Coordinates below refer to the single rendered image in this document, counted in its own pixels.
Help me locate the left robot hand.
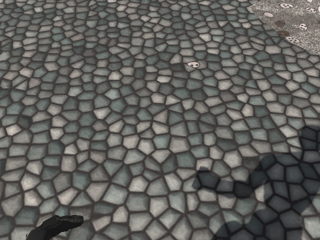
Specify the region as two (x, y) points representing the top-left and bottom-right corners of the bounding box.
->
(26, 215), (84, 240)

